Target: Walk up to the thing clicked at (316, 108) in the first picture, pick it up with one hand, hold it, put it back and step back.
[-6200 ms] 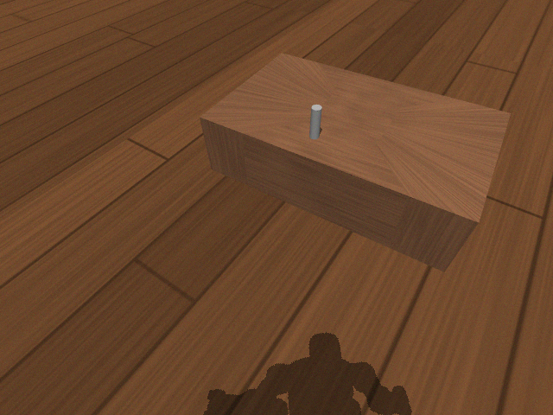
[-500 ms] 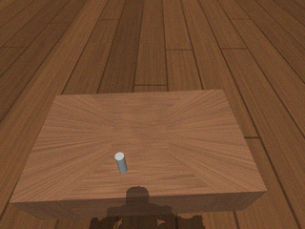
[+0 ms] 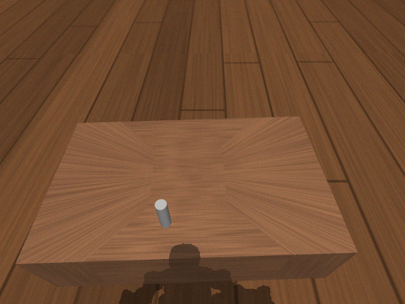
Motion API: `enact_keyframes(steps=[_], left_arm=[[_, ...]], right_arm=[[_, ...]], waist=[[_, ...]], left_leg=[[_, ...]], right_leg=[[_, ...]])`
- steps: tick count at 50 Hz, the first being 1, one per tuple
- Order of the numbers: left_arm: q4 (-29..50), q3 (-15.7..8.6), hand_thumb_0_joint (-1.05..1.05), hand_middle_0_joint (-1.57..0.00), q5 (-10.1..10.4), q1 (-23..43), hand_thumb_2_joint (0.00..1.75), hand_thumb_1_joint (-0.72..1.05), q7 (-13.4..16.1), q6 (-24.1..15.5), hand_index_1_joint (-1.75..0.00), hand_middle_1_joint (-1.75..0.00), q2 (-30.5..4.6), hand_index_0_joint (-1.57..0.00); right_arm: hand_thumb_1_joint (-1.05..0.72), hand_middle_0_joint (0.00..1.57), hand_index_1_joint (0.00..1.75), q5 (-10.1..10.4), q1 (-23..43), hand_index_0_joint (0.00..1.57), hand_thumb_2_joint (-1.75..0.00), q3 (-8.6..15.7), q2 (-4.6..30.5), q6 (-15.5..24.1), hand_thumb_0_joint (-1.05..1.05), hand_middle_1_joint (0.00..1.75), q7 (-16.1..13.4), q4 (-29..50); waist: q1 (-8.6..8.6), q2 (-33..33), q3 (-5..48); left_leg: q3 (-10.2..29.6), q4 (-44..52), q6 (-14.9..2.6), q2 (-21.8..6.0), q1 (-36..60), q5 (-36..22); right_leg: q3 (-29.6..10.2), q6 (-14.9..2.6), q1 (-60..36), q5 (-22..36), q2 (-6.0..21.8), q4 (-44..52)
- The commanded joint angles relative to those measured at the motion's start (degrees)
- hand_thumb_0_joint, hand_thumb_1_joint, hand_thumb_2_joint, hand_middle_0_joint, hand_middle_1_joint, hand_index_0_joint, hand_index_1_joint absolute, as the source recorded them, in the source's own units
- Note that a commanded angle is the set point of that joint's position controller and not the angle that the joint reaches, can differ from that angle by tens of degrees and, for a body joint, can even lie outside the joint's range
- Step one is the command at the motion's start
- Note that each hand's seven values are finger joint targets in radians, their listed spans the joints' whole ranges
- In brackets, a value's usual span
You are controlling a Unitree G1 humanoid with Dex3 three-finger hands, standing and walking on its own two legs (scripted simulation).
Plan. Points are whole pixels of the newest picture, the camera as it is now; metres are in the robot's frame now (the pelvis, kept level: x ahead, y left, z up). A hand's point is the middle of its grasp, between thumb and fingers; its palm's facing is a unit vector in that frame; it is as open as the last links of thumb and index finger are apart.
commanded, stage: stand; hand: left
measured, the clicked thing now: (163, 214) +0.50 +0.17 -0.38
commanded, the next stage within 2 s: go down in 0.38 s
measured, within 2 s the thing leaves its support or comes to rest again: neither
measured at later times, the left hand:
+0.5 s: hand out of the picture +0.08 +0.26 -0.16, palm faces -0.02 -0.94 -0.35, open 7.4 cm
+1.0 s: hand out of the picture +0.16 +0.26 -0.16, palm faces +0.05 -0.94 -0.33, open 16.2 cm
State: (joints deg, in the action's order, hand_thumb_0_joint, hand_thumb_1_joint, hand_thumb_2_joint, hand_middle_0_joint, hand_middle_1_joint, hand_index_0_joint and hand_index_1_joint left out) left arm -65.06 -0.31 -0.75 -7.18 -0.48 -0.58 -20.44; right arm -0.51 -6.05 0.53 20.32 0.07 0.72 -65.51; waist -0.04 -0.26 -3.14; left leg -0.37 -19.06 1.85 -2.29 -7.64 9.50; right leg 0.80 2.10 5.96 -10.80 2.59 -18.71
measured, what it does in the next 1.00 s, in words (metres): stands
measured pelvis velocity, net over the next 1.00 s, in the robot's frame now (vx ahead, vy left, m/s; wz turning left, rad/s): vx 0.01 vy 0.00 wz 0.00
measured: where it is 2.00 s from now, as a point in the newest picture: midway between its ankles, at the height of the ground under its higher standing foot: outside the picture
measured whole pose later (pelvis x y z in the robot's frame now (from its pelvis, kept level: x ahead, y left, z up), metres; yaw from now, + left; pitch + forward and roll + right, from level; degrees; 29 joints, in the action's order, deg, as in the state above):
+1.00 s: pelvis +0.01 +0.00 -0.03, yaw +0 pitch +8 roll -1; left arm -39.9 -10.6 -3.3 -6.1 -4.2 17.1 -19.4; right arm 1.9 -13.5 1.0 14.3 4.2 -3.0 -38.4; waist 1.3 -0.5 1.6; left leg 0.2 -38.5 1.7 -2.7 -26.9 19.2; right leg 0.5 2.2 24.7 -20.1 2.4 -37.2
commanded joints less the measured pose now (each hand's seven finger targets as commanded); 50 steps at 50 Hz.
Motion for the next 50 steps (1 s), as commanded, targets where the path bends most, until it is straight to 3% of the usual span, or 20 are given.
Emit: enact_keyframes(steps=[1, 9, 15, 23, 24, 25, 26, 27, 28, 29, 30, 31, 33, 36, 41, 43, 44, 46, 49, 50], left_arm=[[3.6, -2.1, 0.0, -0.2, 0.2, 1.8, 0.9, 0.9, 0.9, -1.0, -0.3, -0.3, -12.3, -0.2], [3.7, -2.3, 0.0, -0.2, 0.2, 1.9, 0.9, 0.9, 0.9, -1.1, -0.3, -0.3, -12.3, -0.2], [3.9, -2.3, 0.0, -0.2, 0.2, 1.6, 0.9, 0.9, 0.9, -1.1, -0.3, -0.3, -12.3, -0.2], [3.9, -2.4, 0.0, -0.2, 0.1, 1.8, 0.9, 0.9, 0.9, -1.0, -0.3, -0.3, -12.3, -0.2], [3.8, -2.3, 0.0, -0.12, 0.1, 1.8, 0.82, 0.82, 0.9, -0.9, -0.22, -0.22, -12.0, -0.12], [23.9, -2.8, 0.0, -0.04, 2.9, 21.9, 0.74, 0.74, 1.6, -6.3, -0.14, -0.14, -2.4, -0.04], [19.5, -3.8, 0.0, -0.02, 2.7, 28.5, 0.66, 0.66, 1.9, -5.7, -0.06, -0.06, -5.3, -0.02], [12.9, -7.2, 0.0, -0.02, 1.6, 19.5, 0.58, 0.58, 2.2, -4.1, -0.06, -0.07, -10.7, -0.02], [6.8, -8.8, 0.0, -0.02, 0.4, 15.1, 0.5, 0.5, 1.5, -2.6, -0.04, -0.06, -12.1, -0.02], [7.9, -10.2, 0.0, -0.02, -0.4, 18.4, 0.42, 0.42, 0.9, -2.0, -0.06, -0.08, -14.6, -0.03], [8.7, -12.0, 0.0, -0.02, -1.8, 17.5, 0.34, 0.34, 0.3, -2.2, -0.05, -0.07, -15.8, -0.03], [7.6, -13.1, 0.0, -0.03, -2.7, 9.8, 0.26, 0.26, -0.1, -1.1, -0.06, -0.08, -14.7, -0.04], [11.8, -14.4, 0.0, -0.03, -3.4, 5.4, 0.17, 0.12, -0.7, 1.4, -0.06, -0.08, -14.6, -0.04], [16.8, -13.1, 0.0, -0.05, -3.4, 4.1, 0.1, -0.01, -1.5, 6.8, -0.03, -0.04, -11.3, -0.05], [22.9, -11.9, 0.0, -0.06, -2.9, 3.8, 0.09, -0.33, -2.3, 14.6, -0.06, -0.06, -9.8, -0.05], [28.4, -12.5, 0.0, -0.06, -2.7, 7.5, 0.07, -0.41, -2.4, 15.4, -0.06, -0.06, -10.5, -0.05], [27.1, -13.4, 0.0, -0.06, -2.6, 5.0, 0.06, -0.45, -2.5, 16.1, -0.06, -0.06, -10.8, -0.06], [32.7, -13.9, 0.0, -0.07, -2.6, 5.5, 0.07, -0.5, -2.8, 16.2, -0.08, -0.08, -11.9, -0.06], [35.8, -14.3, 0.0, -0.07, -2.8, 3.5, 0.05, -0.48, -3.3, 16.7, -0.07, -0.07, -11.8, -0.07], [39.7, -12.9, 0.0, -0.07, -2.7, 5.1, 0.06, -0.47, -3.6, 16.6, -0.07, -0.07, -10.7, -0.06]], right_arm=[[-0.9, 0.2, 0.3, 0.0, 2.1, 0.2, -0.9, 2.0, 12.3, 1.3, 0.0, 0.3, -0.7, 3.6], [-0.9, 0.2, 0.3, 0.0, 2.1, 0.2, -0.9, 1.9, 12.5, 1.3, 0.0, 0.3, -0.7, 3.9], [-0.9, 0.2, 0.3, 0.0, 2.0, 0.2, -0.9, 1.9, 12.5, 1.5, 0.0, 0.3, -0.9, 4.2], [-0.9, 0.2, 0.3, 0.0, 2.0, 0.2, -0.9, 1.8, 12.4, 1.5, 0.0, 0.3, -1.0, 4.3], [-0.98, 0.21, 0.31, 0.0, 2.2, 0.2, -0.98, 1.9, 12.7, 1.4, 0.0, 0.31, -1.0, 4.3], [-1.05, 0.2, 0.3, 3.5, 0.3, 0.2, -0.94, -0.2, 2.2, 4.2, 0.0, 0.3, -2.1, 20.1], [-1.05, 0.2, 0.3, 3.6, -2.6, 0.2, -0.95, 0.1, 4.1, 4.0, 0.0, 0.3, -2.7, 17.0], [-1.05, 0.2, 0.3, 3.8, -5.3, 0.2, -0.94, 1.5, 6.3, 3.4, 0.0, 0.3, -3.4, 17.1], [-1.05, 0.2, 0.3, 3.4, -6.1, 0.2, -0.94, 2.3, 6.5, 3.1, 0.0, 0.3, -3.5, 17.8], [-1.05, 0.2, 0.3, 3.3, -6.4, 0.2, -0.93, 2.7, 6.3, 3.3, 0.0, 0.3, -3.6, 19.5], [-1.03, 0.2, 0.3, 2.3, -6.7, 0.2, -0.93, 3.9, 6.2, 3.6, 0.0, 0.3, -3.7, 21.2], [-1.0, 0.2, 0.3, 1.9, -8.4, 0.2, -0.92, 4.3, 5.4, 3.7, 0.0, 0.3, -3.6, 21.9], [-0.99, 0.2, 0.3, 1.9, -7.9, 0.2, -0.92, 4.8, 5.1, 4.0, 0.0, 0.3, -3.4, 25.1], [-0.96, 0.2, 0.3, 2.4, -5.8, 0.2, -0.91, 4.6, 4.5, 4.2, 0.0, 0.3, -3.5, 28.6], [-0.9, 0.2, 0.3, 2.7, -4.7, 0.2, -0.89, 3.6, 3.4, 4.6, 0.0, 0.3, -3.5, 32.7], [-0.88, 0.2, 0.3, 2.7, -5.3, 0.2, -0.89, 3.7, 3.2, 5.4, 0.0, 0.3, -3.7, 33.6], [-0.88, 0.2, 0.3, 2.7, -5.7, 0.2, -0.89, 3.5, 3.1, 5.7, 0.0, 0.3, -3.7, 33.8], [-0.87, 0.2, 0.3, 2.5, -6.6, 0.2, -0.89, 3.2, 2.5, 6.4, 0.0, 0.3, -4.0, 34.3], [-0.87, 0.2, 0.3, 2.2, -7.3, 0.2, -0.89, 3.5, 2.7, 7.6, 0.0, 0.3, -4.9, 34.4], [-0.87, 0.2, 0.3, 2.1, -7.2, 0.2, -0.89, 3.8, 3.0, 7.9, 0.0, 0.3, -5.2, 34.7]], waist=[[0.27, 0.1, 4.6], [0.12, -0.2, 4.1], [0.02, 0.2, 5.3], [-0.01, -0.1, 5.6], [-0.12, -0.5, 5.8], [7.14, 0.1, 0.8], [5.42, 0.4, 3.6], [3.58, 1.0, 2.9], [3.06, 2.1, 5.4], [2.25, 2.2, 7.1], [1.25, 2.1, 11.8], [-0.4, 0.3, 15.3], [-2.29, -3.8, 18.4], [-0.83, -2.8, 15.7], [0.32, -1.0, 10.9], [0.92, -0.5, 11.4], [1.24, 0.8, 11.5], [1.11, -1.4, 16.0], [1.65, -1.9, 17.9], [1.96, -3.5, 18.6]], left_leg=[[4.0, 2.6, -2.39, -5.3, 1.1, -5.1], [4.0, 2.6, -2.57, -5.4, 0.8, -5.0], [3.8, 1.8, -2.54, -5.6, 2.3, -9.9], [3.7, 2.0, -2.32, -5.7, 2.5, -9.8], [3.6, 1.6, -2.61, -5.7, 2.2, -10.4], [-3.0, -2.1, -2.03, 2.0, -4.4, -1.1], [-2.7, -2.9, -2.11, 2.3, -4.0, 0.5], [-2.6, -3.2, -1.93, 1.9, -5.3, 0.1], [-2.4, -5.8, -2.06, 2.4, -6.9, -0.6], [-2.1, -7.2, -2.07, 2.3, -7.8, -1.7], [-2.2, -8.8, -2.1, 2.4, -7.3, -3.2], [-2.2, -9.5, -1.81, 2.9, -7.6, -5.6], [-2.3, -9.5, -1.24, 3.5, -7.1, -9.1], [-2.0, -9.2, -1.31, 3.1, -7.5, -8.8], [-1.8, -10.1, -1.43, 2.6, -11.3, -0.7], [-1.6, -11.6, -1.6, 2.5, -12.3, 0.0], [-1.4, -12.5, -1.82, 2.3, -13.0, 0.6], [-1.3, -14.7, -1.67, 2.1, -12.1, -3.3], [-1.1, -18.1, -1.61, 2.0, -12.8, -6.8], [-1.1, -19.1, -1.47, 2.0, -12.6, -7.0]], right_leg=[[-3.8, -2.66, 0.2, 6.0, 5.5, 3.5], [-3.8, -2.65, -0.1, 5.9, 5.7, 3.6], [-3.5, -2.67, -0.5, 9.7, 5.7, 2.9], [-3.3, -2.75, -0.9, 9.2, 5.6, 2.5], [-3.5, -2.81, -1.7, 10.8, 5.9, 2.8], [0.9, -1.89, 12.6, 5.5, -2.5, -1.5], [1.3, -1.81, 10.1, 3.9, -2.1, -2.2], [1.8, -2.22, 9.9, 2.9, -2.6, -2.7], [1.7, -2.27, 10.7, 2.7, -2.5, -4.1], [2.0, -2.4, 11.1, 3.4, -2.6, -5.7], [1.5, -2.22, 9.3, 5.3, -2.2, -7.2], [1.3, -2.42, 7.5, 7.5, -1.9, -8.6], [1.1, -2.86, 5.4, 9.6, -2.0, -9.0], [1.7, -2.64, 6.9, 8.7, -2.5, -8.3], [2.3, -2.64, 12.5, 0.0, -3.1, -8.9], [2.3, -2.43, 14.4, -0.5, -3.0, -10.1], [2.3, -2.22, 14.9, -0.9, -3.1, -11.0], [1.9, -2.23, 14.6, 3.0, -3.0, -13.9], [1.8, -1.9, 15.6, 6.7, -2.7, -17.0], [1.6, -1.98, 16.7, 6.9, -2.6, -18.0]])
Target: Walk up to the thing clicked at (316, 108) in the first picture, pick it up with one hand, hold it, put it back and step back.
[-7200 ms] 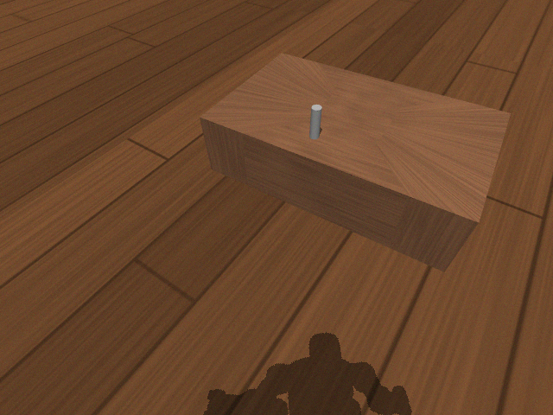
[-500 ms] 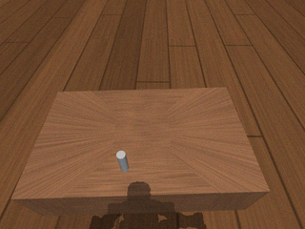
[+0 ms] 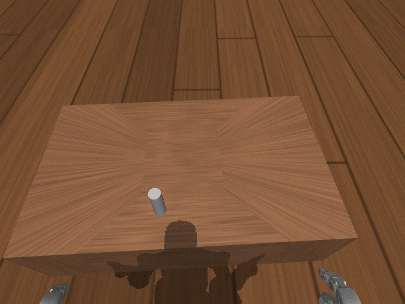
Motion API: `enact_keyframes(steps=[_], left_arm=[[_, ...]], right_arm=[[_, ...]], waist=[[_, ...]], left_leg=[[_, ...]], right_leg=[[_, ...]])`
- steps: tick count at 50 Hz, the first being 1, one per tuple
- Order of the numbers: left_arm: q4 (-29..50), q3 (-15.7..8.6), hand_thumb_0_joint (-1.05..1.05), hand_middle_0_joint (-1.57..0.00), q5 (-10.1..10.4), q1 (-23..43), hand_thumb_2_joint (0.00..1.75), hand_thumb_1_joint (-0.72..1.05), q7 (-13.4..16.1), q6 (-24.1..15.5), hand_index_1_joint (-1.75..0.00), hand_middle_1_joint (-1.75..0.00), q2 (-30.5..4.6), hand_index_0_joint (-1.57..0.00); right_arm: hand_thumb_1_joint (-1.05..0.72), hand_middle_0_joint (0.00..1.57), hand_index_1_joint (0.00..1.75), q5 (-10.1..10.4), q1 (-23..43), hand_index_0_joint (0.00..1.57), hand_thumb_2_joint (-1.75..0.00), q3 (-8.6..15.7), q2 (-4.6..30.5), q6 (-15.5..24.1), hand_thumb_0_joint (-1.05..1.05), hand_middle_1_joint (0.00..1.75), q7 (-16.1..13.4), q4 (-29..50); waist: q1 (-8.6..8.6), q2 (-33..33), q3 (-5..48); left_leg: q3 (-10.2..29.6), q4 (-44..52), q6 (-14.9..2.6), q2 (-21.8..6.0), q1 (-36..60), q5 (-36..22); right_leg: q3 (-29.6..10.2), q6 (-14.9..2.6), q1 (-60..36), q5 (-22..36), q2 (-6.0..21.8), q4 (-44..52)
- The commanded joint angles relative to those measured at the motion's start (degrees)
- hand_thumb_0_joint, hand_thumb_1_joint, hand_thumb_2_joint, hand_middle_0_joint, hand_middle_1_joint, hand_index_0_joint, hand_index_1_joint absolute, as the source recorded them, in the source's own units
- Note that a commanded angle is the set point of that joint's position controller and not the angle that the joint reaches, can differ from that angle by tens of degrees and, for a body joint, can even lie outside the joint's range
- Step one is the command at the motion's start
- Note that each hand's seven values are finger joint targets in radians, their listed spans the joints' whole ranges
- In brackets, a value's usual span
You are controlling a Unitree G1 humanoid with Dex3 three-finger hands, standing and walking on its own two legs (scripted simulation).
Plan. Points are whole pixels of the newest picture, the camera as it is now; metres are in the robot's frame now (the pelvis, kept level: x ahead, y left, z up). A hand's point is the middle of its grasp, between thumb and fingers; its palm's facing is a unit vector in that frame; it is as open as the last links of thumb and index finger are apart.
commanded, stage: go down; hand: left
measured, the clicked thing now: (157, 202) +0.49 +0.17 -0.35
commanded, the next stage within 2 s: none
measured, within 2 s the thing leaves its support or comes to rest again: neither
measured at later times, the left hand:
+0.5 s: hand out of the picture +0.15 +0.27 -0.13, palm faces +0.05 -0.94 -0.33, open 17.5 cm
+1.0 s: hand out of the picture +0.13 +0.27 -0.12, palm faces +0.08 -0.94 -0.34, open 17.3 cm
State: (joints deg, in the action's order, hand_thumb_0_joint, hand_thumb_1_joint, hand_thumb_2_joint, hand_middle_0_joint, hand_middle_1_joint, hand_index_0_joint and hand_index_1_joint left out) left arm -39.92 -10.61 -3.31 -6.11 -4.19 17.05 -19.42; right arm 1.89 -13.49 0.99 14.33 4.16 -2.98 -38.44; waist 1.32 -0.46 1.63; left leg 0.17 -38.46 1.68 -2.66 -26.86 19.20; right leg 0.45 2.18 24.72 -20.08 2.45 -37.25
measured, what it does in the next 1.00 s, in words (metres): lowers itself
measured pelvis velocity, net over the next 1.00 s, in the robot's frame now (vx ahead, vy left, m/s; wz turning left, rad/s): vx -0.01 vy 0.00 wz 0.02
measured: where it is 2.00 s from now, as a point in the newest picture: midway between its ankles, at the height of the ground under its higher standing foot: outside the picture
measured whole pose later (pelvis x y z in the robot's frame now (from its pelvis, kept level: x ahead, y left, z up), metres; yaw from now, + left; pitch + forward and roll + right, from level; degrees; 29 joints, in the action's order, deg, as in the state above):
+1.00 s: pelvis -0.01 +0.00 -0.05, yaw +1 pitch +13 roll -3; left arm -4.6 -11.1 0.4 -22.6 -4.8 33.1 -21.6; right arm 1.4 -15.5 -0.7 13.3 12.3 -10.3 -32.0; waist 1.7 -2.2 8.9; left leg 3.8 -60.9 1.8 -3.1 -44.8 28.8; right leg 2.8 2.3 40.2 -29.1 1.9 -56.9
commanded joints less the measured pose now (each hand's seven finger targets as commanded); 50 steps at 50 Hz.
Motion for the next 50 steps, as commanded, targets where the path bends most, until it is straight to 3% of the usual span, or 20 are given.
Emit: enact_keyframes(steps=[1, 5, 6, 9, 12, 13, 22, 28, 31, 39, 42, 45, 46, 48, 49, 50], left_arm=[[13.9, -4.6, 0.0, -0.07, -0.4, 1.6, 0.06, -0.5, 0.3, -0.5, -0.07, -0.07, -13.6, -0.06], [18.4, -4.3, 0.0, -0.07, -0.2, -2.7, 0.06, -0.52, -0.2, 2.1, -0.08, -0.08, -13.3, -0.07], [19.1, -3.8, 0.0, -0.07, 0.0, -3.2, 0.06, -0.53, -0.5, 2.9, -0.08, -0.08, -12.7, -0.07], [22.8, -3.6, 0.0, -0.07, 0.4, -5.7, 0.06, -0.52, -1.0, 5.4, -0.08, -0.08, -12.3, -0.06], [26.7, -3.9, 0.0, -0.08, 0.9, -7.8, 0.05, -0.57, -1.4, 7.2, -0.08, -0.08, -12.5, -0.07], [30.1, -4.3, 0.0, -0.07, 0.9, -7.1, 0.05, -0.57, -1.1, 7.5, -0.08, -0.08, -13.3, -0.07], [36.9, -4.8, 0.0, -0.08, 1.7, -12.8, 0.06, -0.61, -0.9, 11.8, -0.08, -0.08, -12.8, -0.07], [40.5, -5.2, 0.0, -0.07, 2.1, -14.0, 0.08, -0.6, -0.5, 13.2, -0.09, -0.08, -12.8, -0.06], [42.6, -5.4, 0.0, -0.07, 2.3, -15.1, 0.08, -0.57, -0.2, 13.6, -0.08, -0.07, -12.9, -0.06], [43.8, -5.5, 0.0, -0.06, 2.7, -14.9, 0.09, -0.54, 0.2, 14.5, -0.08, -0.08, -13.1, -0.05], [44.9, -5.8, 0.0, -0.07, 3.0, -16.1, 0.09, -0.55, 0.2, 14.6, -0.08, -0.07, -13.3, -0.05], [44.6, -5.6, 0.0, -0.06, 3.1, -15.0, 0.11, -0.54, 0.1, 14.5, -0.09, -0.08, -13.0, -0.05], [44.2, -6.9, 0.0, -0.06, 3.0, -15.4, 0.1, -0.54, 0.3, 14.4, -0.08, -0.07, -14.2, -0.05], [45.0, -5.4, 0.0, -0.06, 3.2, -16.0, 0.12, -0.51, 0.1, 14.2, -0.09, -0.07, -12.8, -0.04], [44.4, -6.6, 0.0, -0.06, 3.2, -16.5, 0.12, -0.52, 0.3, 14.3, -0.08, -0.07, -13.9, -0.04], [45.5, -5.7, 0.0, -0.06, 3.3, -15.7, 0.11, -0.53, 0.1, 14.1, -0.09, -0.08, -13.2, -0.05]], right_arm=[[-0.87, 0.2, 0.3, -0.4, 0.0, 0.2, -0.89, 3.4, 9.0, 4.1, 0.0, 0.3, -1.9, 7.7], [-0.85, 0.2, 0.3, -0.5, 0.9, 0.2, -0.88, 2.6, 8.1, 4.6, 0.0, 0.3, -2.9, 8.6], [-0.85, 0.2, 0.3, -0.6, 0.8, 0.2, -0.88, 2.8, 8.6, 4.8, 0.0, 0.3, -3.2, 9.0], [-0.85, 0.2, 0.3, -0.6, 1.5, 0.2, -0.88, 2.3, 8.0, 5.3, 0.0, 0.3, -3.6, 9.9], [-0.85, 0.2, 0.3, -0.7, 1.2, 0.2, -0.88, 2.6, 8.1, 6.0, 0.0, 0.3, -4.1, 10.7], [-0.85, 0.2, 0.3, -0.6, 1.5, 0.2, -0.88, 2.9, 8.4, 6.3, 0.0, 0.3, -4.3, 11.8], [-0.86, 0.2, 0.3, -0.5, 1.1, 0.2, -0.89, 2.6, 7.6, 7.5, 0.0, 0.3, -5.2, 14.3], [-0.86, 0.2, 0.3, -0.5, 1.1, 0.2, -0.88, 2.2, 7.3, 8.4, 0.0, 0.3, -6.0, 15.2], [-0.86, 0.2, 0.3, -0.6, 0.6, 0.2, -0.89, 2.4, 7.5, 8.9, 0.0, 0.3, -6.3, 15.5], [-0.84, 0.2, 0.3, -0.5, 1.2, 0.2, -0.88, 1.8, 7.2, 10.5, 0.0, 0.3, -7.3, 15.7], [-0.85, 0.2, 0.3, -0.4, 0.6, 0.2, -0.88, 1.8, 7.0, 10.9, 0.0, 0.3, -7.7, 15.9], [-0.84, 0.2, 0.3, -0.5, 0.6, 0.2, -0.88, 1.6, 7.1, 11.4, 0.0, 0.3, -8.0, 15.4], [-0.85, 0.2, 0.3, -0.5, 0.9, 0.2, -0.88, 1.3, 6.7, 11.6, 0.0, 0.3, -8.1, 15.3], [-0.85, 0.2, 0.3, -0.5, 0.3, 0.2, -0.88, 1.7, 7.2, 11.8, 0.0, 0.3, -8.2, 15.3], [-0.85, 0.2, 0.3, -0.5, 0.3, 0.2, -0.88, 1.4, 6.9, 11.8, 0.0, 0.3, -8.3, 15.2], [-0.86, 0.2, 0.3, -0.6, 0.4, 0.2, -0.89, 1.7, 7.1, 12.0, 0.0, 0.3, -8.3, 15.2]], waist=[[0.47, -2.9, 14.9], [-0.2, -3.3, 13.7], [0.71, -2.7, 13.9], [0.25, -4.2, 12.8], [0.37, -3.8, 14.9], [0.12, -4.1, 15.3], [0.39, -2.9, 16.1], [0.38, -3.7, 15.3], [0.25, -4.6, 17.0], [0.17, -4.8, 13.3], [-0.01, -4.6, 15.2], [0.7, -5.0, 13.6], [0.09, -4.8, 13.9], [0.45, -4.6, 15.3], [0.2, -5.0, 14.9], [0.51, -5.3, 14.9]], left_leg=[[-1.5, -0.7, -1.38, 2.3, 6.2, -17.8], [-1.4, -3.5, -1.44, 2.5, 3.0, -17.0], [-1.3, -4.0, -1.51, 2.4, 2.7, -16.7], [-0.7, -4.9, -1.29, 2.2, 0.7, -15.0], [0.0, -6.9, -1.44, 1.8, 0.3, -17.1], [0.0, -7.8, -1.54, 2.0, -0.4, -16.6], [0.7, -11.8, -1.9, 1.9, -4.8, -14.3], [1.2, -12.4, -1.67, 1.9, -7.1, -9.7], [1.6, -12.6, -1.65, 1.6, -6.4, -10.9], [1.6, -12.0, -1.64, 2.1, -10.2, -1.9], [1.3, -12.7, -1.77, 2.1, -9.4, -3.8], [1.5, -12.5, -1.67, 2.0, -9.5, -2.7], [1.5, -12.7, -1.72, 2.1, -10.0, -3.0], [1.3, -13.0, -1.71, 2.1, -9.1, -4.2], [1.4, -12.9, -1.67, 2.1, -9.4, -4.6], [1.5, -13.0, -1.6, 2.0, -9.2, -5.0]], right_leg=[[2.0, -1.93, -1.8, 17.1, -2.5, -0.1], [2.2, -1.7, 0.1, 16.5, -2.3, -2.1], [2.3, -1.59, 1.0, 16.1, -2.4, -2.6], [2.8, -1.82, 3.4, 13.5, -2.7, -4.2], [3.3, -1.74, 3.9, 14.6, -2.7, -6.1], [3.1, -1.63, 4.5, 14.5, -2.6, -6.5], [3.4, -1.47, 8.2, 12.3, -2.5, -9.7], [3.6, -1.72, 10.5, 8.0, -2.8, -10.7], [3.7, -1.93, 10.2, 8.5, -2.8, -11.5], [3.8, -2.06, 12.9, 1.1, -3.0, -10.6], [3.5, -1.96, 11.6, 3.1, -2.8, -10.7], [3.7, -1.98, 12.8, 1.9, -3.0, -10.9], [3.7, -1.99, 12.4, 2.2, -2.9, -10.8], [3.6, -1.97, 12.0, 3.4, -3.0, -11.1], [3.6, -2.01, 12.0, 3.7, -3.0, -11.2], [3.6, -2.0, 12.2, 4.1, -2.9, -11.2]])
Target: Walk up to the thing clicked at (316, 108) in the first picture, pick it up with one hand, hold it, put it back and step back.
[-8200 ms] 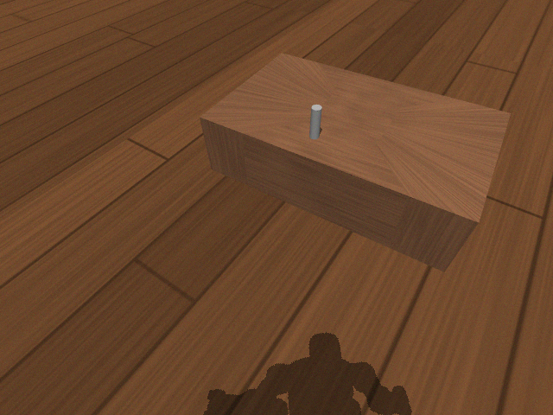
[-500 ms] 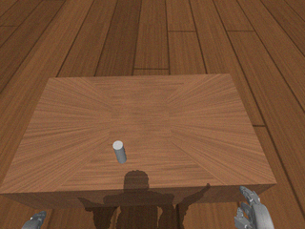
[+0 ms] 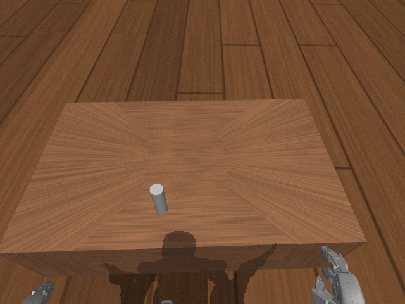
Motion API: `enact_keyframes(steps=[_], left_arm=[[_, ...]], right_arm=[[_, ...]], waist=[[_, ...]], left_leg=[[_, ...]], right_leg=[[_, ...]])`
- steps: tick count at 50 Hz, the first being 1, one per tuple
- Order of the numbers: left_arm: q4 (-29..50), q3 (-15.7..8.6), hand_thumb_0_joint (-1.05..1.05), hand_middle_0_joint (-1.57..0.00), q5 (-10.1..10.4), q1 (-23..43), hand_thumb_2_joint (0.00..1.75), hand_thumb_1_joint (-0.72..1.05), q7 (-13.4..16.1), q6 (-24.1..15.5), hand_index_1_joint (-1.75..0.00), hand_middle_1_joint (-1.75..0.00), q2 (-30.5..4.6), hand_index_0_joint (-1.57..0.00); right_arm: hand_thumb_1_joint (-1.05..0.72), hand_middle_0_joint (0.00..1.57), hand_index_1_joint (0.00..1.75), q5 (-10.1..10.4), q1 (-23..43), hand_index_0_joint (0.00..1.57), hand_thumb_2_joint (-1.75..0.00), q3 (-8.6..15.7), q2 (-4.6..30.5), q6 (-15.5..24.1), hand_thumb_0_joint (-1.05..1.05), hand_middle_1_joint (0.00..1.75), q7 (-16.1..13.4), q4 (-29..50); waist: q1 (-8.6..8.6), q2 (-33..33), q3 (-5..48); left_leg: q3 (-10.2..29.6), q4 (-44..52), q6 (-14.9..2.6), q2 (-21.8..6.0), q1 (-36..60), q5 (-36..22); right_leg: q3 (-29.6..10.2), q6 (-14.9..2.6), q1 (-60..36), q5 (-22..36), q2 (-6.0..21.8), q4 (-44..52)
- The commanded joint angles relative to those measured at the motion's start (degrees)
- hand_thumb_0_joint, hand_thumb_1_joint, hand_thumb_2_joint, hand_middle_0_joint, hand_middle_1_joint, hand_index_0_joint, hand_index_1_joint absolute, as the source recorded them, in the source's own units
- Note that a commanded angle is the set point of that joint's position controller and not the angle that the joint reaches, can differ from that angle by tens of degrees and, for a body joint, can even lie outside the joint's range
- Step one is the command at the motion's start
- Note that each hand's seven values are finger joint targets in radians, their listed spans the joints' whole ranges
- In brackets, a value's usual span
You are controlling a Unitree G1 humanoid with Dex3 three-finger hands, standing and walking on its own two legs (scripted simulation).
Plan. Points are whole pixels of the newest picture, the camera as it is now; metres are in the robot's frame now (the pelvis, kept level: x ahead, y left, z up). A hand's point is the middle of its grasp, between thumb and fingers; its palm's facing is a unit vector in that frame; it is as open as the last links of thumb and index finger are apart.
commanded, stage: go down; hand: left
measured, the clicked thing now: (159, 200) +0.51 +0.15 -0.30
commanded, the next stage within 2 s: none
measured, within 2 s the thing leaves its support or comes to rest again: neither
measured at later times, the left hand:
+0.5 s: hand (62, 302) +0.17 +0.28 -0.07, palm faces +0.09 -0.94 -0.33, open 17.2 cm
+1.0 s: hand (63, 219) +0.33 +0.31 -0.04, palm faces +0.10 -0.98 -0.17, open 17.4 cm
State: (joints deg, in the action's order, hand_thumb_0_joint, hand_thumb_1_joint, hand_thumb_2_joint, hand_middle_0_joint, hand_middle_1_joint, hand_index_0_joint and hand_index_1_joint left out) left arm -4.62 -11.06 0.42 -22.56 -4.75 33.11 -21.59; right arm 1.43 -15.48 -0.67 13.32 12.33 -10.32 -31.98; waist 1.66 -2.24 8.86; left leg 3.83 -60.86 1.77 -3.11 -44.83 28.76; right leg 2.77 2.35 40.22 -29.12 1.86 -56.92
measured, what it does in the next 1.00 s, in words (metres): stands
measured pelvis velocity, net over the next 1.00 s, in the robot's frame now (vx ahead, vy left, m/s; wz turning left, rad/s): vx -0.01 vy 0.00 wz -0.04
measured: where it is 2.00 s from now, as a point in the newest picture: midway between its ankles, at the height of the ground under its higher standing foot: outside the picture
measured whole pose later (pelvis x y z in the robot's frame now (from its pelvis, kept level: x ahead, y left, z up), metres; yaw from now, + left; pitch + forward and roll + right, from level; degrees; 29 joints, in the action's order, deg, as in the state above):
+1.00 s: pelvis -0.01 +0.00 -0.01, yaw -2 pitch +17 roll -3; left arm -48.3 -26.9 2.6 17.3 -20.3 0.3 -32.8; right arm -1.0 -18.5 0.3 15.7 12.8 -6.9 -39.6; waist 4.0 -0.3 4.9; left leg 2.3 -62.4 1.6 -3.9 -51.6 27.6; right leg 0.9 2.3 48.1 -27.5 1.1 -58.9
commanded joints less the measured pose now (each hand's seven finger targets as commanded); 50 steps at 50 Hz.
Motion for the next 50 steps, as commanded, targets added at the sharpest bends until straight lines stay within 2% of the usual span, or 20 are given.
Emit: enact_keyframes(steps=[1, 3, 6, 8, 11, 13, 17, 18, 22, 23, 29, 36, 38, 40, 41, 44, 45, 46, 49, 50], left_arm=[[9.0, -6.1, 0.0, -0.06, -0.4, 0.5, 0.11, -0.52, 0.8, -1.9, -0.09, -0.08, -11.5, -0.05], [9.5, -5.0, 0.0, -0.06, -0.4, 0.9, 0.12, -0.52, 0.8, -2.0, -0.08, -0.07, -10.7, -0.04], [8.4, -5.9, 0.0, -0.06, -0.3, 0.0, 0.12, -0.52, 0.7, -2.1, -0.09, -0.07, -11.4, -0.04], [9.4, -6.3, 0.0, -0.06, -0.5, 0.3, 0.11, -0.52, 0.7, -2.2, -0.08, -0.07, -11.8, -0.04], [9.9, -5.2, 0.0, -0.06, -0.3, 0.7, 0.11, -0.53, 0.4, -2.4, -0.08, -0.06, -10.5, -0.04], [9.6, -6.5, 0.0, -0.06, -0.3, 1.1, 0.13, -0.5, 0.7, -2.7, -0.08, -0.06, -11.8, -0.03], [9.0, -6.3, 0.0, -0.06, -0.1, 5.1, 0.13, -0.51, 0.6, -3.8, -0.08, -0.06, -11.7, -0.03], [8.2, -7.5, 0.0, -0.06, -0.1, 5.7, 0.13, -0.49, 0.7, -4.1, -0.07, -0.05, -13.0, -0.03], [6.4, -9.0, 0.0, -0.06, 0.4, 12.3, 0.12, -0.48, 0.1, -6.5, -0.07, -0.04, -15.4, -0.03], [4.3, -8.3, 0.0, -0.06, 0.7, 14.3, 0.13, -0.49, -0.3, -7.2, -0.07, -0.05, -14.9, -0.03], [-4.1, -11.2, 0.0, -0.06, 2.2, 27.6, 0.11, -0.51, -3.4, -13.2, -0.06, -0.04, -18.9, -0.03], [-20.0, -15.3, 0.0, -0.06, 2.4, 37.0, 0.1, -0.53, -8.9, -21.6, -0.05, -0.02, -23.5, -0.03], [-22.0, -16.5, 0.0, -0.06, 2.7, 40.9, 0.09, -0.54, -10.4, -24.4, -0.05, -0.03, -25.1, -0.03], [-25.5, -17.6, 0.0, -0.07, 2.7, 41.6, 0.09, -0.53, -11.6, -26.9, -0.06, -0.03, -26.1, -0.04], [-27.5, -17.6, 0.0, -0.06, 2.6, 43.3, 0.1, -0.55, -12.4, -28.4, -0.05, -0.03, -25.8, -0.03], [-30.8, -19.1, 0.0, -0.06, 3.0, 46.7, 0.1, -0.55, -14.2, -32.8, -0.06, -0.03, -27.4, -0.03], [-33.3, -19.3, 0.0, -0.06, 2.8, 47.1, 0.09, -0.55, -14.7, -34.0, -0.06, -0.03, -27.7, -0.03], [-33.4, -20.7, 0.0, -0.05, 2.9, 48.3, 0.1, -0.54, -15.1, -35.3, -0.05, -0.03, -29.6, -0.03], [-36.3, -21.0, 0.0, -0.05, 3.4, 53.7, 0.1, -0.52, -16.5, -39.2, -0.05, -0.03, -29.8, -0.03], [-36.8, -21.8, 0.0, -0.05, 3.4, 55.7, 0.09, -0.5, -16.9, -40.4, -0.04, -0.02, -31.3, -0.03]], right_arm=[[-0.85, 0.2, 0.3, -0.1, 2.5, 0.2, -0.88, 3.0, 7.9, 3.9, 0.0, 0.3, -1.0, 8.5], [-0.85, 0.2, 0.3, -0.1, 2.8, 0.2, -0.89, 3.2, 8.1, 4.2, 0.0, 0.3, -1.1, 8.5], [-0.85, 0.2, 0.3, -0.1, 2.9, 0.2, -0.89, 3.0, 8.1, 4.3, 0.0, 0.3, -1.2, 8.0], [-0.86, 0.2, 0.3, -0.2, 2.7, 0.2, -0.89, 3.1, 7.9, 4.5, 0.0, 0.3, -1.2, 8.3], [-0.86, 0.2, 0.3, -0.3, 2.5, 0.2, -0.89, 3.3, 8.0, 4.7, 0.0, 0.3, -1.2, 7.7], [-0.86, 0.2, 0.3, -0.2, 2.4, 0.2, -0.89, 3.0, 7.9, 4.7, 0.0, 0.3, -1.3, 7.7], [-0.86, 0.2, 0.3, -0.4, 2.2, 0.2, -0.89, 3.1, 8.1, 5.2, 0.0, 0.3, -1.5, 7.0], [-0.86, 0.2, 0.3, -0.4, 2.2, 0.2, -0.89, 3.0, 8.1, 5.4, 0.0, 0.3, -1.7, 6.7], [-0.88, 0.2, 0.3, -0.5, 1.7, 0.2, -0.89, 2.8, 8.6, 6.0, 0.0, 0.3, -2.0, 5.5], [-0.88, 0.2, 0.3, -0.4, 1.9, 0.2, -0.89, 2.7, 8.7, 6.2, 0.0, 0.3, -2.0, 5.0], [-0.89, 0.2, 0.3, -0.6, 1.2, 0.2, -0.9, 2.5, 9.5, 7.0, 0.0, 0.3, -1.7, 2.0], [-0.9, 0.2, 0.3, -1.3, -2.0, 0.2, -0.9, 3.4, 10.5, 6.5, 0.0, 0.3, -0.2, -0.7], [-0.9, 0.2, 0.3, -1.5, -2.8, 0.2, -0.9, 3.5, 10.7, 6.1, 0.0, 0.3, 0.4, -0.9], [-0.9, 0.2, 0.3, -1.7, -3.5, 0.2, -0.9, 3.8, 11.2, 5.6, 0.0, 0.3, 1.0, -1.0], [-0.91, 0.2, 0.3, -1.8, -4.1, 0.2, -0.91, 3.9, 11.2, 5.3, 0.0, 0.3, 1.2, -1.3], [-0.91, 0.2, 0.3, -2.2, -5.0, 0.2, -0.91, 4.4, 11.8, 4.2, 0.0, 0.3, 2.1, -1.6], [-0.91, 0.2, 0.3, -2.3, -5.2, 0.2, -0.9, 4.6, 12.1, 3.9, 0.0, 0.3, 2.4, -1.6], [-0.9, 0.2, 0.3, -2.3, -5.6, 0.2, -0.9, 4.8, 12.5, 3.4, 0.0, 0.3, 2.5, -1.4], [-0.9, 0.2, 0.3, -2.4, -6.2, 0.2, -0.9, 4.9, 12.9, 2.1, 0.0, 0.3, 3.0, -1.5], [-0.89, 0.2, 0.3, -2.6, -6.9, 0.2, -0.9, 4.8, 13.0, 1.9, 0.0, 0.3, 3.0, -2.0]], waist=[[-0.12, -2.9, 6.9], [0.24, -3.0, 6.4], [-0.34, -3.2, 5.9], [0.03, -3.2, 6.9], [0.17, -3.7, 7.0], [-0.01, -3.5, 7.3], [0.94, -3.8, 6.3], [0.75, -3.7, 6.9], [1.49, -4.1, 7.3], [1.99, -3.5, 7.0], [2.11, -4.1, 7.0], [1.3, -4.5, 11.5], [0.95, -5.3, 12.5], [0.43, -4.7, 13.0], [1.02, -4.8, 13.5], [0.55, -6.4, 15.3], [0.68, -5.8, 14.6], [0.16, -5.9, 15.2], [1.09, -5.8, 15.6], [1.32, -4.8, 17.1]], left_leg=[[-2.1, 9.4, -1.7, 2.5, 8.4, -14.1], [-2.0, 10.0, -1.76, 2.5, 8.2, -12.3], [-1.7, 10.6, -1.72, 2.4, 7.9, -11.3], [-2.0, 10.0, -1.74, 2.5, 8.2, -12.9], [-2.0, 10.1, -1.62, 2.4, 8.9, -13.3], [-1.8, 10.1, -1.61, 2.2, 9.2, -14.4], [-1.9, 10.2, -1.63, 2.2, 8.9, -12.2], [-1.8, 10.1, -1.63, 2.2, 9.1, -12.6], [-1.8, 9.8, -1.7, 2.1, 9.5, -13.2], [-1.7, 9.7, -1.84, 2.2, 9.0, -12.7], [-1.7, 10.2, -1.97, 2.2, 8.3, -10.6], [-2.1, 8.7, -1.93, 1.8, 9.2, -17.8], [-2.5, 8.5, -1.91, 1.9, 9.1, -17.7], [-2.5, 8.3, -1.87, 1.6, 8.7, -19.1], [-2.4, 8.0, -1.79, 1.3, 9.5, -20.4], [-1.9, 7.2, -1.45, 0.9, 10.2, -23.1], [-1.9, 7.1, -1.44, 0.8, 9.6, -22.8], [-2.0, 7.2, -1.51, 0.8, 9.5, -21.9], [-1.8, 7.1, -1.37, 0.5, 9.5, -19.4], [-2.1, 6.3, -1.71, 0.6, 9.2, -20.2]], right_leg=[[1.5, -2.13, -3.4, 12.6, -2.4, 8.6], [1.4, -2.16, -2.7, 11.0, -2.6, 8.9], [1.6, -2.25, -2.7, 9.9, -2.7, 8.9], [1.5, -2.16, -3.2, 11.5, -2.5, 8.9], [1.5, -2.19, -3.1, 11.9, -2.7, 8.7], [1.6, -2.32, -3.5, 12.7, -2.7, 8.4], [1.3, -2.14, -2.1, 11.0, -2.7, 8.7], [1.3, -2.18, -2.7, 11.4, -2.6, 8.7], [0.8, -2.06, -2.8, 12.7, -2.4, 8.7], [0.7, -1.96, -2.1, 12.5, -2.4, 8.7], [0.2, -2.12, -2.0, 10.6, -2.3, 9.0], [0.0, -2.67, -2.8, 16.6, -2.3, 6.9], [-0.3, -2.78, -2.9, 16.4, -2.3, 6.9], [-0.1, -3.0, -3.0, 17.3, -2.3, 6.3], [0.1, -3.09, -1.7, 17.9, -2.4, 5.7], [0.4, -3.45, 0.2, 18.5, -2.5, 4.3], [0.5, -3.49, 0.6, 18.2, -2.5, 4.1], [0.4, -3.52, 0.7, 17.6, -2.5, 4.2], [0.4, -3.65, 3.0, 15.8, -2.6, 3.6], [0.1, -3.46, 2.1, 16.9, -2.5, 3.6]])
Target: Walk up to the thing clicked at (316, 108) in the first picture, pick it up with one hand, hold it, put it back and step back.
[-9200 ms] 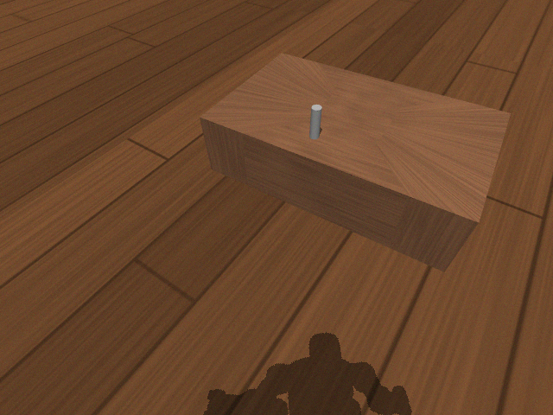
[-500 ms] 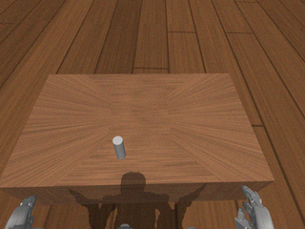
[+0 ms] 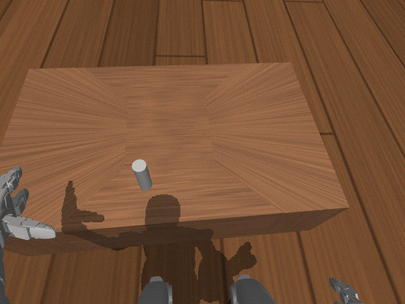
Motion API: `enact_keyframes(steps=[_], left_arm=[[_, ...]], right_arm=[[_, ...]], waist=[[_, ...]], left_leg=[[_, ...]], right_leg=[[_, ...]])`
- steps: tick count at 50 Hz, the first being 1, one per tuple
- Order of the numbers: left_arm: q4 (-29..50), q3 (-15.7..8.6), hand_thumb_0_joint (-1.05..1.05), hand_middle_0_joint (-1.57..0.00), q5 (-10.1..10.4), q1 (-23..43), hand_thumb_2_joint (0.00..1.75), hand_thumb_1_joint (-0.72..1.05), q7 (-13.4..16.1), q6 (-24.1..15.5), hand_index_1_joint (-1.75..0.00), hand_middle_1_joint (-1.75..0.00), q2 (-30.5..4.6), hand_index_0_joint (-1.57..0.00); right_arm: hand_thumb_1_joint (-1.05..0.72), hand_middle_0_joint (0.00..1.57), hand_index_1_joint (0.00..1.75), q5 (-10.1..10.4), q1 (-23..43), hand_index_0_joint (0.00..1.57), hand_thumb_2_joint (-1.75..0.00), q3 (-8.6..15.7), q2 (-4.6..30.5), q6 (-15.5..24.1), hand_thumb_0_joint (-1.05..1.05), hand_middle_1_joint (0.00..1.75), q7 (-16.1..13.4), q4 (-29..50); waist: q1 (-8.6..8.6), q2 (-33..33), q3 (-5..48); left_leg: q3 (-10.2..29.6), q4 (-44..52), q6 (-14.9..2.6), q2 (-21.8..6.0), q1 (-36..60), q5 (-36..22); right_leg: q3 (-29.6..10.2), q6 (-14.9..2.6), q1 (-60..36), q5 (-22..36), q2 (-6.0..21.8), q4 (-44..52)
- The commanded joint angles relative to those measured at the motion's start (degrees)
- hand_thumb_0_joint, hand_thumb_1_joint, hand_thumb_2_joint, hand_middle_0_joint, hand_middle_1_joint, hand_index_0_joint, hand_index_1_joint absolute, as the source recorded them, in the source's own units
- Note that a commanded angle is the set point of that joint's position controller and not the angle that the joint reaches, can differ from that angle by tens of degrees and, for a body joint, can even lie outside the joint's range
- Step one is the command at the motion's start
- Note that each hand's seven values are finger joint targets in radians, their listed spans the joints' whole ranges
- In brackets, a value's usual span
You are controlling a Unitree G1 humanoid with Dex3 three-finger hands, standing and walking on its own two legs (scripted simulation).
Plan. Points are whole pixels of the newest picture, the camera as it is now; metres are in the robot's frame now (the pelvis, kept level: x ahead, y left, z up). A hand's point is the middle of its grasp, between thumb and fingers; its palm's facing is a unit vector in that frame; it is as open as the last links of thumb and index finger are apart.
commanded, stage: go down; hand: left
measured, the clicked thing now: (142, 175) +0.51 +0.17 -0.30
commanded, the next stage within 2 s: none
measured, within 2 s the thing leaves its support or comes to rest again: neither
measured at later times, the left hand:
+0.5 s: hand (28, 177) +0.39 +0.34 -0.01, palm faces +0.14 -0.98 -0.11, open 17.1 cm
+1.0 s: hand (26, 163) +0.41 +0.35 -0.01, palm faces +0.13 -0.99 -0.09, open 17.0 cm
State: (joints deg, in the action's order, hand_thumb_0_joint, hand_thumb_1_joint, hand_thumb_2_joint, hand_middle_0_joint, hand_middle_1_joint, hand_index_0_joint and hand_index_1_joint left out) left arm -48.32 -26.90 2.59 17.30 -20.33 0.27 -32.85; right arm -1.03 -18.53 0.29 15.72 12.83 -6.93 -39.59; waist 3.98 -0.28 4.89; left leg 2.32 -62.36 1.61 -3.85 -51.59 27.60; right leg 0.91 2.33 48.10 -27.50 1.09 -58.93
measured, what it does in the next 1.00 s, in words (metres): stands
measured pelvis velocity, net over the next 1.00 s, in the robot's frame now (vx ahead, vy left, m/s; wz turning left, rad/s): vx -0.01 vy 0.00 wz -0.01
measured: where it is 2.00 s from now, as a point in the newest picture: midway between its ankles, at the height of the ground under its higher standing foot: outside the picture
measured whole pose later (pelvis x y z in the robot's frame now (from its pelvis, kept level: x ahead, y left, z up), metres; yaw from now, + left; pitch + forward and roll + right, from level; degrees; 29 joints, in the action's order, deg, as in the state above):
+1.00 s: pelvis -0.01 +0.00 -0.03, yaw -1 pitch +23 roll -4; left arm -66.1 -35.2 3.1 37.8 -29.2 -13.6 -44.7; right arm -2.2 -17.4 -3.3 16.7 7.0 -4.7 -38.2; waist 6.8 0.6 5.2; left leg 4.0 -69.7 1.6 -4.2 -64.2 29.1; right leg 1.9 2.4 59.7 -28.6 0.5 -65.0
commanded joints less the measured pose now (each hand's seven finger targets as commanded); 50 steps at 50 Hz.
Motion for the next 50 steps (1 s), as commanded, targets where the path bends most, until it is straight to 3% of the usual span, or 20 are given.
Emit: enact_keyframes(steps=[1, 3, 5, 10, 14, 15, 17, 24, 29, 30, 32, 34, 35, 36, 40, 43, 45, 47, 48, 50], left_arm=[[5.4, -7.1, 0.0, -0.05, 1.2, 16.1, 0.09, -0.5, -1.4, -8.4, -0.04, -0.02, -21.6, -0.03], [4.7, -7.6, 0.0, -0.05, 0.9, 19.0, 0.09, -0.48, -2.1, -10.1, -0.04, -0.02, -23.4, -0.03], [1.0, -7.0, 0.0, -0.05, 1.0, 20.1, 0.08, -0.46, -3.0, -10.9, -0.03, -0.02, -22.2, -0.03], [-1.7, -8.1, 0.0, -0.05, 0.8, 25.1, 0.08, -0.45, -4.2, -13.3, -0.03, -0.02, -25.8, -0.03], [-3.6, -9.0, 0.0, -0.05, 1.1, 25.9, 0.07, -0.43, -5.2, -14.2, -0.03, -0.01, -27.5, -0.03], [-4.7, -7.7, 0.0, -0.05, 1.2, 26.2, 0.07, -0.43, -5.5, -14.3, -0.03, -0.02, -25.7, -0.04], [-4.2, -9.4, 0.0, -0.05, 1.4, 28.0, 0.07, -0.42, -5.7, -14.9, -0.02, -0.01, -28.2, -0.03], [-5.0, -9.6, 0.0, -0.05, 1.5, 30.4, 0.08, -0.43, -6.7, -16.1, -0.03, -0.01, -29.4, -0.02], [-4.9, -10.0, 0.0, -0.07, 1.6, 32.5, 0.08, -0.52, -7.0, -16.5, -0.06, -0.03, -30.7, -0.03], [-6.6, -9.4, 0.0, -0.06, 1.8, 31.8, 0.06, -0.44, -7.2, -16.3, -0.02, 0.0, -29.4, -0.04], [-4.0, -10.3, 0.0, -0.06, 2.0, 35.1, 0.06, -0.4, -7.3, -17.0, -0.01, 0.0, -31.7, -0.03], [-6.8, -10.6, 0.0, -0.05, 1.9, 32.7, 0.06, -0.39, -7.6, -16.8, -0.01, 0.0, -31.3, -0.03], [-5.1, -9.1, 0.0, -0.06, 2.0, 35.0, 0.06, -0.4, -8.0, -17.0, -0.02, 0.0, -30.0, -0.04], [-6.0, -10.6, 0.0, -0.05, 1.8, 34.1, 0.07, -0.38, -8.0, -17.0, -0.02, -0.01, -32.0, -0.03], [-7.5, -11.6, 0.0, -0.05, 1.9, 34.2, 0.07, -0.39, -8.0, -17.1, -0.02, 0.0, -33.2, -0.03], [-5.1, -11.6, 0.0, -0.06, 2.1, 35.8, 0.06, -0.39, -8.4, -17.4, -0.02, 0.0, -33.4, -0.03], [-6.1, -10.5, 0.0, -0.06, 2.2, 35.8, 0.06, -0.39, -8.6, -17.2, -0.02, -0.01, -32.7, -0.03], [-6.5, -11.4, 0.0, -0.06, 2.2, 36.6, 0.06, -0.39, -8.7, -17.3, -0.02, 0.0, -33.7, -0.03], [-7.3, -10.5, 0.0, -0.05, 2.4, 35.6, 0.05, -0.4, -8.9, -17.2, -0.01, 0.0, -32.1, -0.03], [-4.6, -10.8, 0.0, -0.05, 2.2, 38.2, 0.07, -0.38, -8.9, -17.6, -0.02, 0.0, -33.6, -0.03]], right_arm=[[-0.89, 0.2, 0.3, -0.1, -3.7, 0.2, -0.9, 3.8, 10.9, 1.0, 0.0, 0.3, -0.3, 5.9], [-0.89, 0.2, 0.3, -0.4, -4.5, 0.2, -0.9, 3.7, 11.1, 0.2, 0.0, 0.3, -0.2, 5.3], [-0.89, 0.2, 0.3, -0.5, -4.8, 0.2, -0.9, 3.5, 11.3, -0.3, 0.0, 0.3, -0.1, 5.1], [-0.88, 0.2, 0.3, -0.8, -4.7, 0.2, -0.9, 3.0, 11.5, -1.5, 0.0, 0.3, 0.1, 5.1], [-0.88, 0.2, 0.3, -0.8, -5.0, 0.2, -0.9, 2.4, 11.6, -2.1, 0.0, 0.3, 0.3, 5.1], [-0.89, 0.2, 0.3, -0.7, -5.1, 0.2, -0.9, 2.5, 11.6, -2.2, 0.0, 0.3, 0.3, 4.8], [-0.89, 0.2, 0.3, -0.7, -5.2, 0.2, -0.9, 2.3, 12.1, -2.4, 0.0, 0.3, 0.4, 4.9], [-0.89, 0.2, 0.3, -1.0, -5.9, 0.2, -0.9, 1.8, 12.4, -3.3, 0.0, 0.3, 0.8, 4.5], [-0.9, 0.2, 0.3, -1.0, -5.9, 0.2, -0.9, 1.7, 12.6, -3.7, 0.0, 0.3, 0.9, 4.7], [-0.9, 0.2, 0.3, -1.0, -5.6, 0.2, -0.9, 1.6, 12.2, -3.8, 0.0, 0.3, 0.9, 4.8], [-0.9, 0.2, 0.3, -1.0, -6.6, 0.2, -0.9, 1.3, 12.0, -3.9, 0.0, 0.3, 0.9, 4.2], [-0.9, 0.2, 0.3, -1.1, -6.2, 0.2, -0.9, 1.2, 12.2, -4.0, 0.0, 0.3, 0.8, 4.5], [-0.9, 0.2, 0.3, -1.1, -7.5, 0.2, -0.9, 1.1, 12.0, -4.1, 0.0, 0.3, 1.0, 3.2], [-0.9, 0.2, 0.3, -1.1, -6.9, 0.2, -0.9, 1.1, 12.4, -4.1, 0.0, 0.3, 1.1, 4.0], [-0.9, 0.2, 0.3, -1.1, -6.4, 0.2, -0.9, 0.7, 12.5, -4.2, 0.0, 0.3, 1.1, 5.0], [-0.9, 0.2, 0.3, -1.1, -6.7, 0.2, -0.9, 0.8, 12.5, -4.3, 0.0, 0.3, 1.3, 5.1], [-0.9, 0.2, 0.3, -1.0, -6.5, 0.2, -0.9, 0.7, 12.6, -4.3, 0.0, 0.3, 1.2, 5.1], [-0.9, 0.2, 0.3, -1.1, -7.0, 0.2, -0.9, 0.5, 12.7, -4.3, 0.0, 0.3, 1.3, 4.9], [-0.9, 0.2, 0.3, -1.0, -7.0, 0.2, -0.9, 0.8, 12.7, -4.4, 0.0, 0.3, 1.3, 4.7], [-0.9, 0.2, 0.3, -1.2, -7.6, 0.2, -0.9, 0.7, 12.7, -4.5, 0.0, 0.3, 1.4, 4.8]], waist=[[-1.4, -6.6, 21.4], [-1.32, -8.0, 22.7], [-0.21, -6.6, 21.9], [0.03, -6.6, 21.0], [-0.1, -7.1, 22.9], [0.5, -8.1, 22.1], [0.41, -7.9, 24.1], [0.72, -10.2, 25.6], [0.51, -10.2, 25.2], [1.03, -9.2, 24.7], [1.01, -10.1, 26.7], [1.3, -8.6, 26.1], [1.23, -11.3, 27.8], [0.96, -11.3, 27.2], [1.53, -9.1, 26.8], [1.24, -10.4, 28.9], [1.71, -10.7, 26.8], [1.62, -12.3, 27.4], [1.68, -11.9, 27.2], [1.67, -12.5, 28.9]], left_leg=[[-0.9, 7.5, -1.71, 1.5, 15.4, -19.0], [-0.9, 7.1, -1.66, 1.6, 15.5, -19.6], [-1.0, 6.7, -1.87, 1.5, 15.3, -19.9], [-1.8, 6.6, -2.13, 1.7, 11.3, -12.8], [-1.6, 5.7, -2.18, 1.6, 11.5, -15.3], [-1.3, 5.9, -1.99, 1.5, 12.6, -14.6], [-1.1, 5.0, -2.08, 1.3, 13.1, -17.0], [0.1, 3.8, -1.55, 1.0, 14.3, -21.1], [0.1, 3.7, -1.7, 1.1, 13.0, -18.0], [-0.1, 3.4, -1.93, 1.1, 12.0, -16.1], [-0.3, 2.7, -1.98, 1.3, 11.3, -16.7], [-0.2, 2.0, -2.21, 1.3, 10.5, -18.0], [0.1, 1.9, -1.76, 1.2, 12.3, -19.9], [0.4, 1.9, -1.74, 1.1, 12.6, -19.9], [0.3, 1.2, -2.13, 1.2, 10.4, -19.6], [0.4, 1.2, -1.99, 1.2, 11.4, -19.4], [0.3, 1.2, -1.94, 1.1, 11.0, -17.9], [1.1, 0.9, -1.43, 0.9, 12.1, -20.2], [1.0, 1.0, -1.47, 0.9, 12.9, -19.0], [1.0, 0.5, -1.54, 1.0, 12.9, -20.8]], right_leg=[[1.6, -3.39, -6.2, 15.7, -1.6, 5.8], [1.5, -3.46, -6.2, 16.2, -1.5, 5.4], [1.5, -3.31, -5.6, 16.7, -1.5, 5.6], [0.3, -3.15, -5.0, 12.0, -1.3, 6.7], [0.6, -3.17, -5.1, 13.8, -1.3, 5.9], [0.9, -3.34, -3.0, 13.0, -1.5, 5.8], [1.1, -3.3, -3.1, 14.6, -1.5, 5.2], [2.1, -3.66, -0.2, 16.0, -1.7, 2.8], [1.9, -3.66, 0.7, 13.9, -1.6, 2.9], [1.6, -3.51, 0.5, 13.1, -1.8, 3.3], [1.4, -3.42, -0.7, 14.1, -1.7, 2.9], [1.3, -3.32, -0.6, 15.1, -1.6, 2.6], [1.6, -3.68, 0.9, 15.8, -1.7, 1.8], [1.9, -3.68, 1.9, 15.2, -1.7, 1.5], [1.7, -3.43, 0.6, 15.7, -1.6, 1.5], [1.7, -3.51, 0.7, 15.4, -1.6, 1.3], [1.6, -3.53, 2.5, 14.1, -1.7, 1.5], [2.2, -3.73, 3.9, 14.7, -1.8, 0.4], [2.3, -3.78, 4.9, 13.6, -2.0, 0.7], [2.2, -3.79, 4.0, 15.1, -1.8, 0.5]])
